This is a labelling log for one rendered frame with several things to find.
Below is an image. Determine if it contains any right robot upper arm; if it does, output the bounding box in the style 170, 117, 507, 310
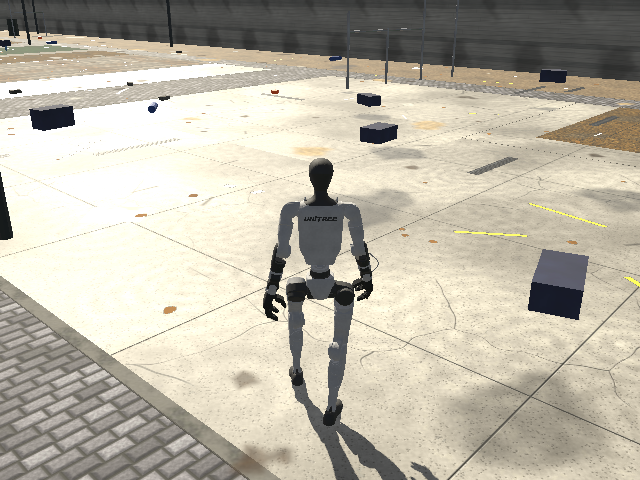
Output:
341, 201, 366, 256

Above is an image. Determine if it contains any robot left forearm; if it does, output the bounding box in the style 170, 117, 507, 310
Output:
265, 243, 286, 295

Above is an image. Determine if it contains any robot right forearm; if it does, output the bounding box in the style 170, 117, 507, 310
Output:
355, 241, 372, 282

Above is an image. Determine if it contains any robot right thigh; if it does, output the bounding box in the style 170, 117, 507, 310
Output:
328, 280, 355, 361

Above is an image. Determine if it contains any robot left hand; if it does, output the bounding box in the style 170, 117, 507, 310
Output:
263, 292, 286, 321

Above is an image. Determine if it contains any left robot upper arm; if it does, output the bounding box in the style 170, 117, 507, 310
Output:
276, 201, 300, 259

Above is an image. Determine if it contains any robot right hand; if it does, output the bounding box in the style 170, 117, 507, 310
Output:
352, 278, 373, 301

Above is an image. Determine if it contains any left robot foot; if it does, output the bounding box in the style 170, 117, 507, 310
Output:
289, 366, 303, 386

